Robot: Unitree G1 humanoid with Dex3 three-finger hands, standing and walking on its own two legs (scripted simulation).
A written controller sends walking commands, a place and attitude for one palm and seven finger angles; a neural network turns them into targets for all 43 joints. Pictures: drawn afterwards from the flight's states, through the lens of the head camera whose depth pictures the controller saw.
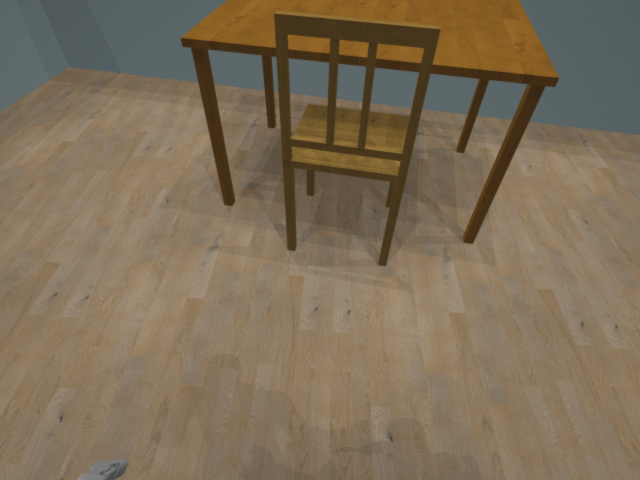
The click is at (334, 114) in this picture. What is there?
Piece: chair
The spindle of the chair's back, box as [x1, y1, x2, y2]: [326, 39, 339, 144]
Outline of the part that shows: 337,39 330,39 326,143 332,144 334,130 339,41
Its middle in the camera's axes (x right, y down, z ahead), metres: +0.03 -0.42 +1.13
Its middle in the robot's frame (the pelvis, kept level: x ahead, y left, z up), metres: +1.12 +0.02 -0.06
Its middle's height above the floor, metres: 0.71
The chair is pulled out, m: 0.00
